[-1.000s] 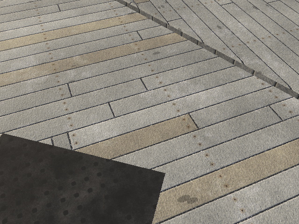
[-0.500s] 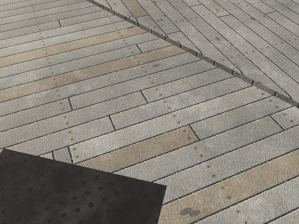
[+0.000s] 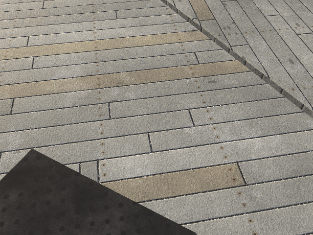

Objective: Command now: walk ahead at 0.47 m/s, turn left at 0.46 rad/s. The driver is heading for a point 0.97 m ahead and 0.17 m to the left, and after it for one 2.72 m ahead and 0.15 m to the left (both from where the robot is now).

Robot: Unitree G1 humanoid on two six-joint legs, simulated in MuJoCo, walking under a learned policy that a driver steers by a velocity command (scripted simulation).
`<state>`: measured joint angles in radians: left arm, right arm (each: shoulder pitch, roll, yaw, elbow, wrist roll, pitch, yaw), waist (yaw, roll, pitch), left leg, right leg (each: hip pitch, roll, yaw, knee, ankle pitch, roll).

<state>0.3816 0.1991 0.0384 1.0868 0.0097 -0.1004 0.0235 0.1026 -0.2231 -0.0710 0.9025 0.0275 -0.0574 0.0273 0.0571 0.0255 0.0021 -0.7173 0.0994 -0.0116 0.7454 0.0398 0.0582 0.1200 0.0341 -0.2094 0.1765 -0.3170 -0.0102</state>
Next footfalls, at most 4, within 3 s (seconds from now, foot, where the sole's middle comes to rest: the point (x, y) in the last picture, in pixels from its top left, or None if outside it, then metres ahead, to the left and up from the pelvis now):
0.14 left None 0.26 0.13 -0.77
0.66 right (171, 213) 0.60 0.00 -0.77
1.16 left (106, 168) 0.81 0.32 -0.77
1.66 right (145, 131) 1.05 0.15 -0.77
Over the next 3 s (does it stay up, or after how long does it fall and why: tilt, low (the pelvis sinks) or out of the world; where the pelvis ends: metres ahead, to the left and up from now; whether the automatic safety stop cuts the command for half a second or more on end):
stays up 1.24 0.21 -0.02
